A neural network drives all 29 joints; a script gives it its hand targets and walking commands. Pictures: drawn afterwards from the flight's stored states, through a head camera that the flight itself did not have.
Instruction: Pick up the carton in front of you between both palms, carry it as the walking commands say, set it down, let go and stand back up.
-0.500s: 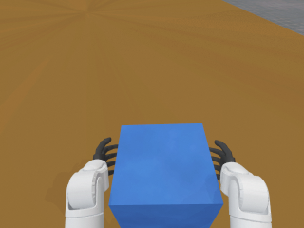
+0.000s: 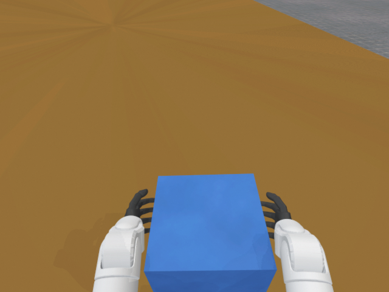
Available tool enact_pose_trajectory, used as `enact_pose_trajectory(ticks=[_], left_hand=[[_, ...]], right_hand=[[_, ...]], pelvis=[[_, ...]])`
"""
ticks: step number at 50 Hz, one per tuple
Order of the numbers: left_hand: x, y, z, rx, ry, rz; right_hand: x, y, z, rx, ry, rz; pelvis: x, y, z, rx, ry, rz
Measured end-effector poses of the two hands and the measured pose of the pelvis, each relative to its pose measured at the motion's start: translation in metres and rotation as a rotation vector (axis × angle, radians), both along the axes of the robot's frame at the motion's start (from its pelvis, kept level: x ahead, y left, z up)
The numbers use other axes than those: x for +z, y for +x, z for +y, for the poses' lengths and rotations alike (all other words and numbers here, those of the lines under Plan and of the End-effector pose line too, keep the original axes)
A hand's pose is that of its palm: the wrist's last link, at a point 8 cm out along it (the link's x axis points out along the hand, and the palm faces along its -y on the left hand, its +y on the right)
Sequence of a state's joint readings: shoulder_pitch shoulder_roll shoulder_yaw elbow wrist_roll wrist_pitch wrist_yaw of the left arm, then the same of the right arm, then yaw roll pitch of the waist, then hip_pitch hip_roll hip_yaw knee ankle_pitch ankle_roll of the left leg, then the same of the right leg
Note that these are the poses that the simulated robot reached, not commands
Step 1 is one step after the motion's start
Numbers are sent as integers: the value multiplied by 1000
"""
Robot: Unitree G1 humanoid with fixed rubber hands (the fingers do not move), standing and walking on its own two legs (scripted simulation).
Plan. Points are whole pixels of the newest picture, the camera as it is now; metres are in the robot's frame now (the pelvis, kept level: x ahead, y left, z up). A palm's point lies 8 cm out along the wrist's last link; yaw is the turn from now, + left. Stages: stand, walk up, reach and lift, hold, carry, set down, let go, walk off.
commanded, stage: carry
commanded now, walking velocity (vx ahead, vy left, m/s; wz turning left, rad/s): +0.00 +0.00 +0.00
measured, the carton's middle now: (207, 245) +0.27 +0.00 -0.04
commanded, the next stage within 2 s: hold in 1.12 s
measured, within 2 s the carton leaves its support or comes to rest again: neither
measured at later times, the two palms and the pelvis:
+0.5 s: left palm (138, 225) +0.27 +0.14 +0.04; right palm (283, 229) +0.27 -0.16 +0.03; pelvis -0.01 -0.01 +0.00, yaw +0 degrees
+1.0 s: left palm (143, 226) +0.27 +0.13 +0.04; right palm (289, 230) +0.27 -0.17 +0.03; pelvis -0.02 -0.02 +0.00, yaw +0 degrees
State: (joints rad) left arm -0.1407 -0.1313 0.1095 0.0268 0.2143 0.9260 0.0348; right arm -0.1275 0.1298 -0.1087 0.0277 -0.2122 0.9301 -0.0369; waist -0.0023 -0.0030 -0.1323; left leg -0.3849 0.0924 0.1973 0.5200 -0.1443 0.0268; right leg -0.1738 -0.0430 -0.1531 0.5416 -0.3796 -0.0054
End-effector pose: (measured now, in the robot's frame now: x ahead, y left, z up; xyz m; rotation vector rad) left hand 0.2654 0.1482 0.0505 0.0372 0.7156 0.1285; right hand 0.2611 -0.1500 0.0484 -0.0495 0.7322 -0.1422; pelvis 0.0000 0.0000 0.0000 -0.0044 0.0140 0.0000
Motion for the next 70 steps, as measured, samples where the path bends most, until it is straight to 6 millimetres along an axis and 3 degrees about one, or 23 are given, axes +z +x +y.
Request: enact_pose_trajectory(ticks=[11, 56, 61, 70], left_hand=[[-19, 8, -2, -11, 14, -30], [-15, 3, -19, -3, 13, -49], [-14, 3, -27, -38, 22, -50], [-9, 28, -61, -223, 6, -57]], right_hand=[[-18, 8, -2, 13, -20, -28], [-16, 4, -20, 8, -10, -45], [-18, -7, -27, -9, -24, -30], [-11, -37, -52, -207, -26, -35]], pelvis=[[-1, -14, -2, -1, -4, 3], [-3, -16, -20, -2, 7, 4], [7, -17, -18, -90, 14, -79], [11, -13, 3, -200, -6, -118]])
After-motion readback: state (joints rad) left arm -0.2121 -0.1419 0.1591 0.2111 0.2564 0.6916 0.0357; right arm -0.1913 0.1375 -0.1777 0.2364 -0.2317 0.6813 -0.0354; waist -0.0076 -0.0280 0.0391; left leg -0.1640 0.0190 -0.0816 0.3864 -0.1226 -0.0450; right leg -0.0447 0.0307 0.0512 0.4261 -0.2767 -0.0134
